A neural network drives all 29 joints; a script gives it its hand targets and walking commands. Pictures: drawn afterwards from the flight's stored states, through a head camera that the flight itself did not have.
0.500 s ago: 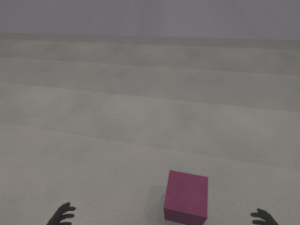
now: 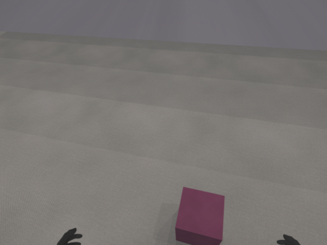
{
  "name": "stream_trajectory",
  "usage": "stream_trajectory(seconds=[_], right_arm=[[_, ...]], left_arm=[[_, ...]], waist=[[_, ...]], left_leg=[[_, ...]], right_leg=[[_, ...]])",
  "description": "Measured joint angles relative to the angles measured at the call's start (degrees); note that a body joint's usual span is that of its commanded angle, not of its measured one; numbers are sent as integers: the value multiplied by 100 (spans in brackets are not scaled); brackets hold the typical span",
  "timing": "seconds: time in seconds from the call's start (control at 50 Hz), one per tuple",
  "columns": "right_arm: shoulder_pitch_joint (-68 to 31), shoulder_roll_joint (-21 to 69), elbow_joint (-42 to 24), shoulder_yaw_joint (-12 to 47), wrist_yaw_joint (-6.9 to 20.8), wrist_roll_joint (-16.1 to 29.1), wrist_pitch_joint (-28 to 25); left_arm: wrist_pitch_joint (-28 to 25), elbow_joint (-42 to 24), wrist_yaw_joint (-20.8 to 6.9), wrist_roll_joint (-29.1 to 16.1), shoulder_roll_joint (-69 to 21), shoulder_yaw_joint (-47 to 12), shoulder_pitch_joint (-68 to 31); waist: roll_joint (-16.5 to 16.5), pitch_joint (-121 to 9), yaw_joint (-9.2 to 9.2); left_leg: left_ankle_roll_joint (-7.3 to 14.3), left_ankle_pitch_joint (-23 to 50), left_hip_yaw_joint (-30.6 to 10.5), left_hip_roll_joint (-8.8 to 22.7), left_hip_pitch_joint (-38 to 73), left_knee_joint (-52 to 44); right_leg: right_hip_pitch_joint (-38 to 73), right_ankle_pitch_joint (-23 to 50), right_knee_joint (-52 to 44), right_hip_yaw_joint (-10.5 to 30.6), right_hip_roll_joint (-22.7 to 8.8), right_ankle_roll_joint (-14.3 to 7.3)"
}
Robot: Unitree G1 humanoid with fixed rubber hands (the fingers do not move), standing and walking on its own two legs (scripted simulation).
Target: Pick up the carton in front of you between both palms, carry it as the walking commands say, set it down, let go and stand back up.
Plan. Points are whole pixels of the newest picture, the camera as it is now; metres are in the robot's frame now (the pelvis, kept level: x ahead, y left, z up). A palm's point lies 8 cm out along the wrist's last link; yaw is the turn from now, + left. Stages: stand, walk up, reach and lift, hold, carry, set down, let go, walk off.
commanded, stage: stand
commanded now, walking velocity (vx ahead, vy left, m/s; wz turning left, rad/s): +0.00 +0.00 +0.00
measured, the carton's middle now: (199, 219) +0.38 -0.11 -0.64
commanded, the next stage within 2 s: none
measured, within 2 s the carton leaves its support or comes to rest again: neither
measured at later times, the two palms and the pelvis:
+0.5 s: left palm out of the picture +0.09 +0.31 -0.09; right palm out of the picture +0.07 -0.30 -0.10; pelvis -0.02 +0.00 +0.01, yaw +0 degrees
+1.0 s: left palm out of the picture +0.08 +0.31 -0.09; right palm out of the picture +0.06 -0.31 -0.10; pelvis -0.02 +0.00 +0.01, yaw -1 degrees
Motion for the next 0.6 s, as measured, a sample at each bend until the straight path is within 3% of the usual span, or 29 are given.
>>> stream_trajectory(seconds=[0.6], right_arm=[[-89,-134,791,100,63,65,-85]], left_arm=[[-40,723,-56,-80,212,-85,-205]], waist=[[-80,99,-6]], left_leg=[[22,400,60,-27,210,-477]], right_leg=[[221,430,-516,71,-32,31]])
